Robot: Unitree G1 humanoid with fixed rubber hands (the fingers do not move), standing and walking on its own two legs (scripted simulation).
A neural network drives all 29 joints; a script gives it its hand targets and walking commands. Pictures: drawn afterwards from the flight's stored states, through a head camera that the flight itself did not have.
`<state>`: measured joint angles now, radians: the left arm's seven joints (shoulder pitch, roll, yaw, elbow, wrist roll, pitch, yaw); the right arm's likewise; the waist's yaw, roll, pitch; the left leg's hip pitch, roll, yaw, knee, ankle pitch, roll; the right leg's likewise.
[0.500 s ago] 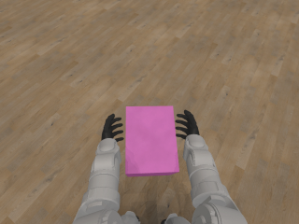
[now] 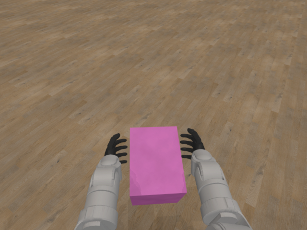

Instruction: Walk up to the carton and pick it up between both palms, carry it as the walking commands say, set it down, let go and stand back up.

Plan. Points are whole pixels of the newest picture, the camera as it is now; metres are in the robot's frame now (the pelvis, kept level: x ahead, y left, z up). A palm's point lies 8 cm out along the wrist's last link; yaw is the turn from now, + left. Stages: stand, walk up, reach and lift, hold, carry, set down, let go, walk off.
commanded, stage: reach and lift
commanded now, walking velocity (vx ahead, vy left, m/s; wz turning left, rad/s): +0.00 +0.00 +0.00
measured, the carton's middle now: (154, 166) +0.34 +0.01 -0.08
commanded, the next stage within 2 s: hold in 1.28 s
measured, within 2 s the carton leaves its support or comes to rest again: neither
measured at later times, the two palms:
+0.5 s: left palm (107, 159) +0.29 +0.13 +0.07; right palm (202, 152) +0.29 -0.11 +0.08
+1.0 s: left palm (114, 150) +0.31 +0.11 +0.06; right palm (208, 149) +0.31 -0.13 +0.07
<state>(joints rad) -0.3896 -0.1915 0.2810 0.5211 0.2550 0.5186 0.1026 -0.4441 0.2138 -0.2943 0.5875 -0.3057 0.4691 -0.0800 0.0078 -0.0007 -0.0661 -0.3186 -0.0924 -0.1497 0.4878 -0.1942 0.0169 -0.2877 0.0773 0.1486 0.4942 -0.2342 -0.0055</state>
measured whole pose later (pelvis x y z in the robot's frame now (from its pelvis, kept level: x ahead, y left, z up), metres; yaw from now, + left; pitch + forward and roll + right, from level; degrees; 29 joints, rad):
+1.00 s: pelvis +0.01 +0.00 +0.01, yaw -2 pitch -6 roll +0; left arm -0.40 -0.20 0.25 0.47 0.28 0.74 0.11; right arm -0.43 0.21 -0.27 0.49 -0.29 0.70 -0.06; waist -0.01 -0.02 -0.07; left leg -0.10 -0.07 -0.09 0.40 -0.19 0.02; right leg -0.08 0.05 0.13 0.41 -0.22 0.00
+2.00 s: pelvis -0.01 +0.01 +0.00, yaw -1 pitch -8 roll +0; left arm -0.43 -0.21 0.29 0.51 0.32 0.75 0.13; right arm -0.47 0.22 -0.33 0.55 -0.33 0.69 -0.03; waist -0.03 -0.02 -0.08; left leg -0.11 -0.08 -0.08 0.43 -0.19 0.03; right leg -0.09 0.04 0.12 0.45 -0.22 0.01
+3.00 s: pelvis -0.03 +0.07 -0.02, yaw -2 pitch +4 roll -1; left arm -0.38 -0.19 0.09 -0.06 0.07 1.17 0.34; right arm -0.39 0.19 -0.09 -0.07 -0.11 1.13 -0.22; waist 0.02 0.02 -0.10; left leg -0.46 -0.08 0.04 0.67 -0.29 0.10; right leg -0.45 -0.08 0.00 0.64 -0.26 0.08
